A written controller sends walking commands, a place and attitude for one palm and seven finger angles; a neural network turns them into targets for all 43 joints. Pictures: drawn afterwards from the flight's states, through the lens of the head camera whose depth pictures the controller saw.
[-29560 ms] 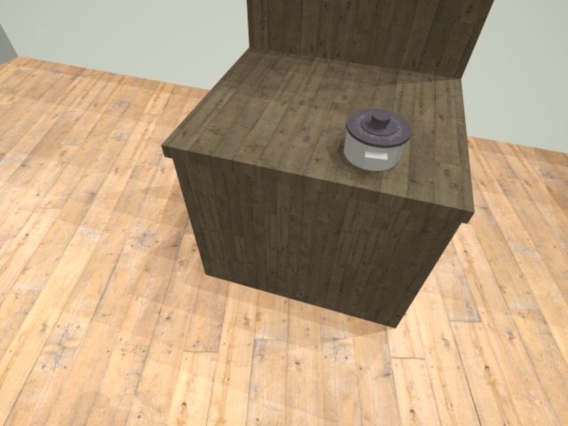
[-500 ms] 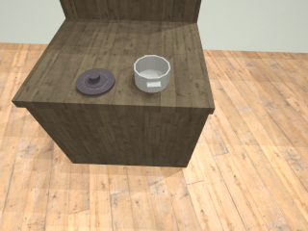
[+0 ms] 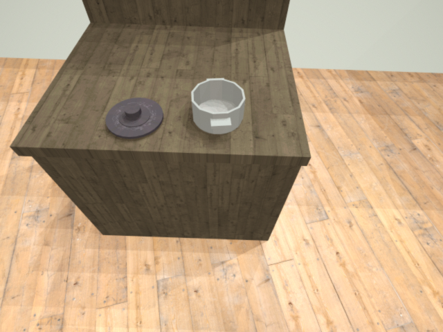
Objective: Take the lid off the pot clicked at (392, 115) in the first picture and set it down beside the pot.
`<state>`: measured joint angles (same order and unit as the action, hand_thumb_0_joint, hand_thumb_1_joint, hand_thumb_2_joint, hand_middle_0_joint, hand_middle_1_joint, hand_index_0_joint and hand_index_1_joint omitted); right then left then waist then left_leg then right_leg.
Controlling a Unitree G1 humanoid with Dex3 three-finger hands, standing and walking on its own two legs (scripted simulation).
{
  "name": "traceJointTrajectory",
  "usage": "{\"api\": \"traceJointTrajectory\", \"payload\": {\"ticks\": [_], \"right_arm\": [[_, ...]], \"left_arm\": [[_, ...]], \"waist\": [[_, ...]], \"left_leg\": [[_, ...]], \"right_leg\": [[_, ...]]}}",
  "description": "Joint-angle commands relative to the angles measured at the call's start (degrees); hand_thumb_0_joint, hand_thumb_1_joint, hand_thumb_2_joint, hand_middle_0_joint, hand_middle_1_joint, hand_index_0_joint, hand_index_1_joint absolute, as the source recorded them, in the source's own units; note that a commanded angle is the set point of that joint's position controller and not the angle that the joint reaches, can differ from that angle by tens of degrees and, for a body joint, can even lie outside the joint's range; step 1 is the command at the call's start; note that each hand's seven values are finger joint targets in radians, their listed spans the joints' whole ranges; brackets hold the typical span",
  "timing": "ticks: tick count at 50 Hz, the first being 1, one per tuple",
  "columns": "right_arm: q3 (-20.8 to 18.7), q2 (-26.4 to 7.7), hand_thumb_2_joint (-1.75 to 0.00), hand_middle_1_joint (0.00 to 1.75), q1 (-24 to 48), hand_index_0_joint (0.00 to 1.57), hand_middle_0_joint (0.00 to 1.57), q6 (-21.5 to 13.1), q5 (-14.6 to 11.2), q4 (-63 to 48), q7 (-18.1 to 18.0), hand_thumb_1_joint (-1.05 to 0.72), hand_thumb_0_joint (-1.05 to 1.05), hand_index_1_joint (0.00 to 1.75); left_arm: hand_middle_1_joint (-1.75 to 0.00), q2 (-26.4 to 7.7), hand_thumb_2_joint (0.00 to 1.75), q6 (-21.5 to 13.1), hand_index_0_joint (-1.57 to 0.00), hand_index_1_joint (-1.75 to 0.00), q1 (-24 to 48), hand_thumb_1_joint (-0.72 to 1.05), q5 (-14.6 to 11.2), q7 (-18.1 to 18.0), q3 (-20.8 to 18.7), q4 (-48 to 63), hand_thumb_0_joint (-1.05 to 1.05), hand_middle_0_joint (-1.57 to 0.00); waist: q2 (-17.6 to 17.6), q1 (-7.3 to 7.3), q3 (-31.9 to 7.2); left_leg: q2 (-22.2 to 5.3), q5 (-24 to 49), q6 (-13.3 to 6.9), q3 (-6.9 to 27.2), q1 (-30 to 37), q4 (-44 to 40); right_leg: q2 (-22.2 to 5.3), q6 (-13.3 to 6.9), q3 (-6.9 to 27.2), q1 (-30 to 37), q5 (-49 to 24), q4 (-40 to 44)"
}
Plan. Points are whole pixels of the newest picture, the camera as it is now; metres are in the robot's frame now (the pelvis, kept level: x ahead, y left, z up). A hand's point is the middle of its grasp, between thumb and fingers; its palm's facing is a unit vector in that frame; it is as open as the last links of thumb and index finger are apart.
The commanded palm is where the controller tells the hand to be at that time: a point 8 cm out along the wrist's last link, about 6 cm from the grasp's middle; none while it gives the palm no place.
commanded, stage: let the arm hang, fingers relaxed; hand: left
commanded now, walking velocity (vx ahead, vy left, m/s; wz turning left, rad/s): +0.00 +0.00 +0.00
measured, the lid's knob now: (132, 110) +0.65 +0.27 -0.04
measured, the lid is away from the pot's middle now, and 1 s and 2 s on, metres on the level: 0.24 0.24 0.24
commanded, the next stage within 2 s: look to check the result in 0.80 s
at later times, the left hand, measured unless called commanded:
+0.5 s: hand out of the picture +0.04 +0.19 -0.18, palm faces +0.00 -0.98 -0.21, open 7.3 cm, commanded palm none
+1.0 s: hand out of the picture +0.03 +0.18 -0.17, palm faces -0.01 -0.98 -0.21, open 7.3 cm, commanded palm none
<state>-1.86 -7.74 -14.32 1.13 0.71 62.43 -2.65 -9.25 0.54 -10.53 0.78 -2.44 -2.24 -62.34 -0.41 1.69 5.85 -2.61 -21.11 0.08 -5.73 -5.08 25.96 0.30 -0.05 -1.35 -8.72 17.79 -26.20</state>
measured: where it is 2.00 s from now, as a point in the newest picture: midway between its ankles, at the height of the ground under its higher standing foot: outside the picture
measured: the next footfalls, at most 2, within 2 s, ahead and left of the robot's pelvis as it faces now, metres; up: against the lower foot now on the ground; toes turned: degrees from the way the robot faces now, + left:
none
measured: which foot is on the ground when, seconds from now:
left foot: down 0.00-1.00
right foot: down 0.00-1.00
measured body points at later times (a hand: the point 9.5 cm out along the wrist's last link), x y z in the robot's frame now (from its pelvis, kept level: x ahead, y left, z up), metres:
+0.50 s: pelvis -0.01 +0.01 +0.00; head +0.04 +0.01 +0.45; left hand +0.04 +0.24 -0.16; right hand -0.02 -0.21 -0.16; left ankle -0.08 +0.11 -0.74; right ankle -0.04 -0.12 -0.74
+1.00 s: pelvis -0.01 +0.01 +0.00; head +0.03 +0.00 +0.45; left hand +0.03 +0.24 -0.16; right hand -0.02 -0.22 -0.16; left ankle -0.08 +0.11 -0.74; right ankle -0.04 -0.12 -0.74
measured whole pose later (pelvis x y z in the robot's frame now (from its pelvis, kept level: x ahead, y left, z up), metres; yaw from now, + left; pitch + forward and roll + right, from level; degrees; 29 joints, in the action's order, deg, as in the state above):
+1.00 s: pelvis -0.01 +0.01 +0.00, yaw +0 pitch +0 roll -1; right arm -1.8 -7.9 -14.0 0.9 0.8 62.6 -2.6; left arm -9.2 0.5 -9.5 0.8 -2.2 -2.0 -63.1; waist -0.6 1.8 5.8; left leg -1.8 -19.0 -0.5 -6.3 -5.3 24.1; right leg -0.4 0.5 -0.8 -9.3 15.8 -24.9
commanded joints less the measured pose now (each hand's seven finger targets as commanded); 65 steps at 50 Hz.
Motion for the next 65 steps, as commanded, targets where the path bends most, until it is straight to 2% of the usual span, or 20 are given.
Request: {"api": "traceJointTrajectory", "payload": {"ticks": [1,7,15,17,20,25,27,31,34,36,38,41,42,44,47,50,54,56,57,65], "right_arm": [[-1.3,-6.16,-0.9,0.3,-6.11,0.2,0.2,-0.32,0.0,-0.94,-0.28,-0.9,0.0,0.3],[-1.4,-6.04,-0.9,0.3,-5.85,0.2,0.2,-0.29,-0.08,-1.14,-0.15,-0.9,0.0,0.3],[-1.36,-6.12,-0.9,0.3,-5.74,0.2,0.2,-0.44,0.12,-1.05,-0.19,-0.9,0.0,0.3],[-1.39,-6.03,-0.9,0.3,-5.93,0.2,0.2,-0.39,-0.05,-0.99,-0.17,-0.9,0.0,0.3],[-1.36,-6.24,-0.9,0.3,-6.09,0.2,0.2,-0.54,0.1,-1.04,-0.28,-0.9,0.0,0.3],[-1.36,-6.13,-0.9,0.3,-6.25,0.2,0.2,-0.58,0.09,-0.79,-0.3,-0.9,0.0,0.3],[-1.41,-6.11,-0.9,0.3,-6.35,0.2,0.2,-0.45,-0.07,-0.9,-0.32,-0.9,0.0,0.3],[-1.34,-6.22,-0.9,0.3,-6.36,0.2,0.2,-0.61,0.09,-0.83,-0.35,-0.9,0.0,0.3],[-1.32,-6.04,-0.9,0.3,-6.12,0.2,0.2,-0.55,0.05,-0.77,-0.3,-0.9,0.0,0.3],[-1.27,-6.08,-0.9,0.3,-5.98,0.2,0.2,-0.57,0.1,-0.81,-0.3,-0.9,0.0,0.3],[-1.25,-6.02,-0.9,0.3,-5.78,0.2,0.2,-0.49,0.09,-0.85,-0.24,-0.9,0.0,0.3],[-1.32,-6.06,-0.9,0.3,-5.8,0.2,0.2,-0.62,0.08,-0.92,-0.26,-0.9,0.0,0.3],[-1.38,-6.06,-0.9,0.3,-5.59,0.2,0.2,-0.5,-0.06,-0.95,-0.22,-0.9,0.0,0.3],[-1.32,-6.01,-0.9,0.3,-5.65,0.2,0.2,-0.64,0.09,-0.84,-0.24,-0.9,0.0,0.3],[-1.34,-6.15,-0.9,0.3,-5.24,0.2,0.2,-0.46,-0.05,-0.99,-0.19,-0.9,0.0,0.3],[-1.29,-6.42,-0.9,0.3,-5.07,0.2,0.2,-0.64,0.14,-0.98,-0.19,-0.9,0.0,0.3],[-1.28,-6.24,-0.9,0.3,-4.9,0.2,0.2,-0.5,0.15,-1.07,-0.19,-0.9,0.0,0.3],[-1.29,-6.5,-0.9,0.3,-4.78,0.2,0.2,-0.59,0.12,-1.07,-0.16,-0.9,0.0,0.3],[-1.27,-6.55,-0.9,0.3,-4.68,0.2,0.2,-0.49,0.03,-1.24,-0.12,-0.9,0.0,0.3],[-1.21,-6.74,-0.9,0.3,-4.08,0.2,0.2,-0.64,0.14,-1.18,-0.06,-0.9,0.0,0.3]], "left_arm": [[-0.3,-5.7,0.9,-0.7,-0.2,-0.3,-2.91,0.9,-0.15,-0.37,-0.95,2.05,0.0,-0.2],[-0.3,-5.75,0.9,-0.61,-0.2,-0.3,-2.33,0.9,0.04,-0.29,-0.92,2.04,0.0,-0.2],[-0.3,-5.66,0.9,-0.67,-0.2,-0.3,-2.1,0.9,-0.14,-0.19,-0.85,2.02,0.0,-0.2],[-0.3,-5.77,0.9,-0.62,-0.2,-0.3,-1.93,0.9,-0.05,-0.21,-0.8,2.16,0.0,-0.2],[-0.3,-5.49,0.9,-0.66,-0.2,-0.3,-2.06,0.9,-0.16,-0.18,-0.79,1.9,0.0,-0.2],[-0.3,-5.58,0.9,-0.65,-0.2,-0.3,-2.04,0.9,-0.13,-0.19,-0.89,1.87,0.0,-0.2],[-0.3,-5.47,0.9,-0.52,-0.2,-0.3,-1.74,0.9,-0.02,-0.23,-0.82,1.87,0.0,-0.2],[-0.3,-5.34,0.9,-0.56,-0.2,-0.3,-1.98,0.9,-0.13,-0.15,-0.8,1.64,0.0,-0.2],[-0.3,-5.5,0.9,-0.53,-0.2,-0.3,-1.81,0.9,-0.12,-0.13,-0.79,1.57,0.0,-0.2],[-0.3,-5.38,0.9,-0.56,-0.2,-0.3,-1.78,0.9,-0.14,-0.14,-0.74,1.32,0.0,-0.2],[-0.3,-5.33,0.9,-0.51,-0.2,-0.3,-1.72,0.9,-0.09,-0.13,-0.71,1.33,0.0,-0.2],[-0.3,-5.42,0.9,-0.71,-0.2,-0.3,-1.9,0.9,-0.12,-0.14,-0.73,1.22,0.0,-0.2],[-0.3,-5.57,0.9,-0.66,-0.2,-0.3,-1.71,0.9,-0.01,-0.2,-0.66,1.23,0.0,-0.2],[-0.3,-5.62,0.9,-0.73,-0.2,-0.3,-1.75,0.9,-0.1,-0.13,-0.77,1.18,0.0,-0.2],[-0.3,-5.69,0.9,-0.62,-0.2,-0.3,-1.5,0.9,0.02,-0.19,-0.72,1.24,0.0,-0.2],[-0.3,-5.74,0.9,-0.79,-0.2,-0.3,-1.62,0.9,-0.12,-0.14,-0.69,1.17,0.0,-0.2],[-0.3,-5.83,0.9,-0.7,-0.2,-0.3,-1.07,0.9,-0.07,-0.13,-0.77,1.21,0.0,-0.2],[-0.3,-5.84,0.9,-0.75,-0.2,-0.3,-1.09,0.9,-0.09,-0.1,-0.77,1.12,0.0,-0.2],[-0.3,-5.91,0.9,-0.63,-0.2,-0.3,-0.81,0.9,0.03,-0.11,-0.73,1.29,0.0,-0.2],[-0.3,-6.08,0.9,-0.82,-0.2,-0.3,-0.83,0.9,-0.12,-0.05,-0.68,1.07,0.0,-0.2]], "waist": [[-0.79,-0.01,-5.33],[-0.08,0.02,-3.45],[-0.85,-0.05,-4.09],[-1.26,0.06,-3.16],[-0.5,-0.03,-4.4],[-1.46,0.0,-4.71],[-0.34,0.07,-2.87],[-0.93,0.05,-4.44],[-1.22,-0.04,-3.85],[0.31,0.0,-4.0],[-0.21,-0.02,-3.01],[-0.01,0.02,-4.93],[0.17,0.05,-3.69],[-0.68,0.05,-4.88],[0.38,0.03,-3.13],[-0.34,0.05,-5.36],[-1.09,0.11,-3.94],[-0.3,0.08,-4.53],[-0.34,0.09,-3.43],[0.03,-0.06,-4.94]], "left_leg": [[-4.96,28.86,-2.29,3.39,3.0,-1.33],[-4.68,25.73,-2.43,3.81,1.94,-2.38],[-4.87,26.54,-2.39,3.92,2.28,-3.07],[-4.78,25.7,-2.34,3.99,1.83,-3.37],[-5.04,27.83,-2.44,3.97,2.62,-3.3],[-4.91,28.5,-2.34,3.88,2.66,-3.25],[-4.87,27.05,-2.35,4.08,1.75,-3.65],[-5.02,28.25,-2.44,4.05,2.45,-3.64],[-4.91,26.27,-2.4,4.2,1.86,-3.9],[-4.88,25.93,-2.35,4.27,1.61,-3.96],[-4.92,23.75,-2.34,4.26,1.11,-4.45],[-4.85,25.45,-2.19,4.03,1.94,-3.82],[-4.65,24.26,-2.15,4.09,1.6,-3.95],[-4.78,25.69,-2.09,4.06,2.02,-3.83],[-4.7,23.36,-1.98,4.09,0.95,-4.17],[-4.8,25.47,-1.94,4.04,2.08,-3.8],[-4.92,23.73,-1.79,3.95,1.16,-4.33],[-4.98,24.19,-1.77,3.96,1.3,-4.27],[-4.92,23.05,-1.83,4.2,0.82,-4.56],[-4.78,23.13,-1.72,4.29,1.11,-4.46]], "right_leg": [[-5.35,-2.46,3.34,1.1,-27.74,0.95],[-5.11,-2.27,3.33,0.19,-24.58,1.61],[-5.26,-2.15,3.36,0.43,-24.46,1.86],[-5.06,-2.12,3.25,-0.09,-23.32,2.01],[-5.15,-2.01,3.02,0.39,-24.58,1.66],[-5.22,-2.03,2.98,0.73,-24.95,1.53],[-4.96,-1.98,2.82,-0.22,-23.59,1.63],[-5.05,-1.86,2.91,0.43,-24.01,1.53],[-5.12,-1.89,3.2,0.17,-22.64,2.03],[-5.19,-1.89,3.28,0.39,-23.41,2.08],[-5.14,-1.85,3.49,-0.39,-21.66,2.58],[-5.36,-1.94,3.73,0.64,-24.11,2.45],[-5.34,-1.94,3.74,-0.14,-23.29,2.75],[-5.45,-1.96,3.82,0.49,-24.4,2.48],[-5.34,-1.9,3.88,-0.3,-22.82,3.01],[-5.55,-1.92,4.12,0.66,-24.93,2.64],[-5.42,-1.98,4.23,-0.03,-23.43,3.01],[-5.49,-1.89,4.21,0.31,-23.8,3.01],[-5.26,-1.86,4.16,-0.35,-22.35,3.15],[-5.82,-1.8,4.41,0.57,-23.46,3.62]]}}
